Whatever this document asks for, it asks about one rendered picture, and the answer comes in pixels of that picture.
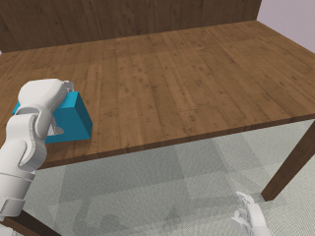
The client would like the left robot hand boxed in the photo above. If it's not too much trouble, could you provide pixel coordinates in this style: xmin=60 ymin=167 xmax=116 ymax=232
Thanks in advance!
xmin=18 ymin=79 xmax=75 ymax=137

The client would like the robot left upper arm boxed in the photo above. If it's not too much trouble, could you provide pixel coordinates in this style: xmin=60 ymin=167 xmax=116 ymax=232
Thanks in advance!
xmin=0 ymin=226 xmax=18 ymax=236

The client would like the right robot forearm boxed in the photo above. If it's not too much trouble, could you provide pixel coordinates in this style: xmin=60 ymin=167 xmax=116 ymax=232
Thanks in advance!
xmin=250 ymin=225 xmax=275 ymax=236

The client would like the left robot forearm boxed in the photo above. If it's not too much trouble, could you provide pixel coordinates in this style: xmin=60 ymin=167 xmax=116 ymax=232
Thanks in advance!
xmin=0 ymin=103 xmax=53 ymax=221

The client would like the table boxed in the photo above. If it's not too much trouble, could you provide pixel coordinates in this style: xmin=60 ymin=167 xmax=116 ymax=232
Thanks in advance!
xmin=0 ymin=0 xmax=315 ymax=236

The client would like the right robot hand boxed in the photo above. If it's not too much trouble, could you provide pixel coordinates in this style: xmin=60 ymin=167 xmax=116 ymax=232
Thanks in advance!
xmin=231 ymin=191 xmax=269 ymax=236

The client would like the sponge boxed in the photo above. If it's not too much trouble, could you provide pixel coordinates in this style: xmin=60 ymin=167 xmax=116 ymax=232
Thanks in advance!
xmin=12 ymin=91 xmax=93 ymax=144

